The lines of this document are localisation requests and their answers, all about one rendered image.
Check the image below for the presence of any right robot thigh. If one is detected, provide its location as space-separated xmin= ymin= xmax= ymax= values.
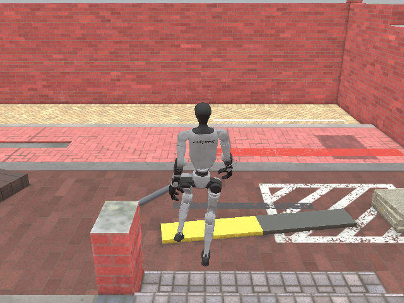
xmin=205 ymin=177 xmax=222 ymax=225

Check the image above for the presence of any robot left forearm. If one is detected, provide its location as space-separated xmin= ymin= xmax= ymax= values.
xmin=170 ymin=158 xmax=183 ymax=187

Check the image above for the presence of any left robot hand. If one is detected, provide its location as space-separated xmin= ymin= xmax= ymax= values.
xmin=169 ymin=185 xmax=184 ymax=201

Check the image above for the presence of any robot right upper arm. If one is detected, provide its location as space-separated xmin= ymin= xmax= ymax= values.
xmin=216 ymin=128 xmax=231 ymax=162

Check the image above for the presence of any robot thigh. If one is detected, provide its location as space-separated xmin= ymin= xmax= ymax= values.
xmin=179 ymin=173 xmax=193 ymax=204
xmin=205 ymin=177 xmax=222 ymax=225

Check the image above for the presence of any robot left upper arm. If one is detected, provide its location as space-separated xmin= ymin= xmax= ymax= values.
xmin=177 ymin=130 xmax=190 ymax=167

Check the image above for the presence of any robot right forearm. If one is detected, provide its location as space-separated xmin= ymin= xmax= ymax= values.
xmin=223 ymin=153 xmax=233 ymax=172

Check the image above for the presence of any left robot thigh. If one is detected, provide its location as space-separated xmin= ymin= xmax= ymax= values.
xmin=179 ymin=173 xmax=193 ymax=204

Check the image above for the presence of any right robot hand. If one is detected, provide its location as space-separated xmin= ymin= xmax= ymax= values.
xmin=218 ymin=168 xmax=232 ymax=179

